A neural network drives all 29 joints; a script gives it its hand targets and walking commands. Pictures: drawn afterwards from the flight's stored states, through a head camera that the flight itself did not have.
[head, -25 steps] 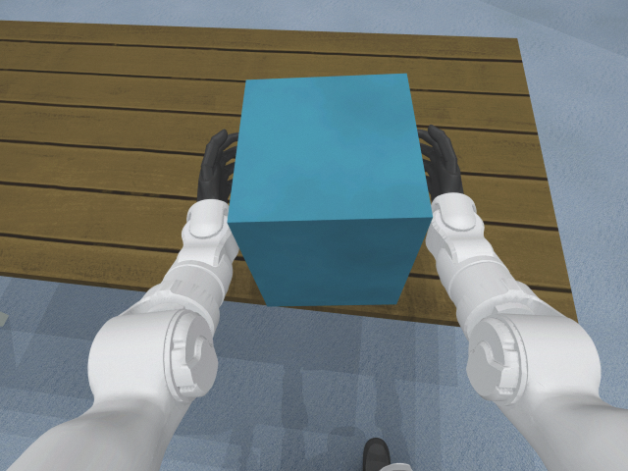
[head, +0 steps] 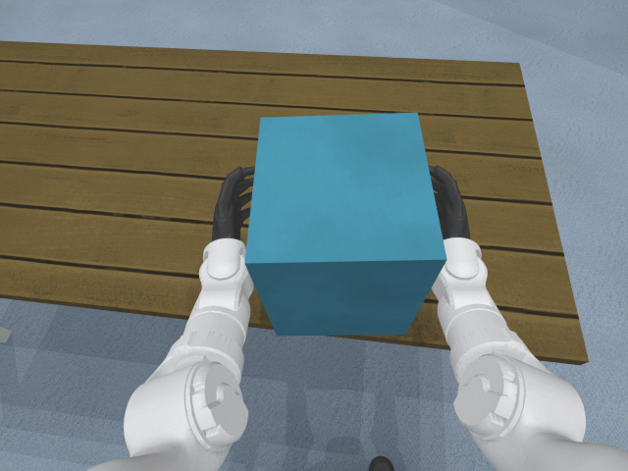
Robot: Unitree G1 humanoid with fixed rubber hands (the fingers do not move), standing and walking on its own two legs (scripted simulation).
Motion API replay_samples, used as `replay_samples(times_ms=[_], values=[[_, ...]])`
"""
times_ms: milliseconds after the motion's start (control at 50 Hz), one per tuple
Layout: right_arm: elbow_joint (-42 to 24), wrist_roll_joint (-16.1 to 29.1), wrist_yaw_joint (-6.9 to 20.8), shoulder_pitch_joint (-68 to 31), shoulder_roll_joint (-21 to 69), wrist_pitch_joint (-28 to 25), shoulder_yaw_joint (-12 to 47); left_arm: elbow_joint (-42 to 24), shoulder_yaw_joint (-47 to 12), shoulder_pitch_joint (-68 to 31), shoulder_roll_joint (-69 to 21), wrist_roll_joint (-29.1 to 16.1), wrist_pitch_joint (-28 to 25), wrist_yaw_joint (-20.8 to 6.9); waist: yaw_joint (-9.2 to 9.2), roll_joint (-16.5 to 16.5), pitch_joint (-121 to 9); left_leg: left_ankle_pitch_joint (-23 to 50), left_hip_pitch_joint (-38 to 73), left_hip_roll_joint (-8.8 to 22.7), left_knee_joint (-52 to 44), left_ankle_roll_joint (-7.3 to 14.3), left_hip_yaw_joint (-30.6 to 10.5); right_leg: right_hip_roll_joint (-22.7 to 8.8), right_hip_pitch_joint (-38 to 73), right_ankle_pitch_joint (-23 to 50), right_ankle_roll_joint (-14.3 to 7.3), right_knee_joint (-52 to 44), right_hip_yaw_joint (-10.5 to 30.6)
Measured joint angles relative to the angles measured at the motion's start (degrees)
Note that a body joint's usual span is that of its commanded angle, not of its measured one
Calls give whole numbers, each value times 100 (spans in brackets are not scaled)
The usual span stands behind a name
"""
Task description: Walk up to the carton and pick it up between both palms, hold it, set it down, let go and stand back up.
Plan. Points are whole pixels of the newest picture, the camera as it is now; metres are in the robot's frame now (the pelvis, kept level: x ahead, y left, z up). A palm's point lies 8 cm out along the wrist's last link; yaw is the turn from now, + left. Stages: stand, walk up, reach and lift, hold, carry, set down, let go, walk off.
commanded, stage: reach and lift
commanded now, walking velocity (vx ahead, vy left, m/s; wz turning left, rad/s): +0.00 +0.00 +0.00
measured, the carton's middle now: (339, 236) +0.43 -0.02 -0.01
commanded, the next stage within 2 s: none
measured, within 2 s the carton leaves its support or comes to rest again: neither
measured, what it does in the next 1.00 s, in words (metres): stands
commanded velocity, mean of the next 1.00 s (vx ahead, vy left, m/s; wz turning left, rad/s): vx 0.00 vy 0.00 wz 0.00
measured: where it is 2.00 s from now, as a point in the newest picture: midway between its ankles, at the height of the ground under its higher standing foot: outside the picture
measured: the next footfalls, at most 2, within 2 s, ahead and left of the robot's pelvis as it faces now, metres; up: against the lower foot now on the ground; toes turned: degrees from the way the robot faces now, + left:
none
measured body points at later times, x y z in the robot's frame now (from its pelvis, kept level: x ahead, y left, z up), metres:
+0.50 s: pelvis +0.00 +0.01 +0.00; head +0.11 +0.01 +0.44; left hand +0.44 +0.13 +0.03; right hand +0.43 -0.17 +0.02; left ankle -0.08 +0.12 -0.74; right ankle +0.02 -0.11 -0.74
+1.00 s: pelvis +0.00 +0.00 +0.00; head +0.10 +0.00 +0.44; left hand +0.44 +0.13 +0.04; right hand +0.42 -0.17 +0.03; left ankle -0.08 +0.12 -0.74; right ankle +0.02 -0.11 -0.74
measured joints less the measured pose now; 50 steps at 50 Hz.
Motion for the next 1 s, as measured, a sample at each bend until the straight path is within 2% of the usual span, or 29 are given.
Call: replay_samples(times_ms=[240, 340, 480, 720, 840, 1000], values=[[-3, 182, 64, 97, -91, -51, 103, -387, -113, 140, -200, 119, 190, 105, -23, -73, -34, -40, -34, -31, 49, 54, 12, -26, 17, 32, 48, -66, 14], [-40, 161, 82, 125, -80, -48, 85, -473, -121, 178, -232, 149, 229, 101, -76, -67, -31, -1, -7, -63, -19, 67, -14, -57, 50, 47, 61, -113, -9], [-154, 93, 111, 168, -42, -2, 65, -575, -80, 216, -272, 236, 279, 86, -49, -59, 16, -3, 78, -51, -61, 68, 12, -40, 121, 53, 62, -149, 12], [-157, 81, 68, 160, 16, -28, 33, -672, -123, 236, -236, 270, 355, 42, -57, -77, 26, 23, 72, -31, -85, 40, -17, -24, 115, 50, 32, -150, -20], [-109, 66, 11, 165, 12, -85, 67, -583, -143, 230, -198, 151, 311, 23, -68, -67, -35, 37, 8, -30, -87, 32, -36, -26, 59, 57, 26, -149, -39], [86, -12, -117, 235, -35, -438, 94, -511, -215, 313, -195, 109, 118, 50, -91, -78, -264, 105, -182, -47, -118, 6, -95, -46, -83, 124, 20, -227, -98]])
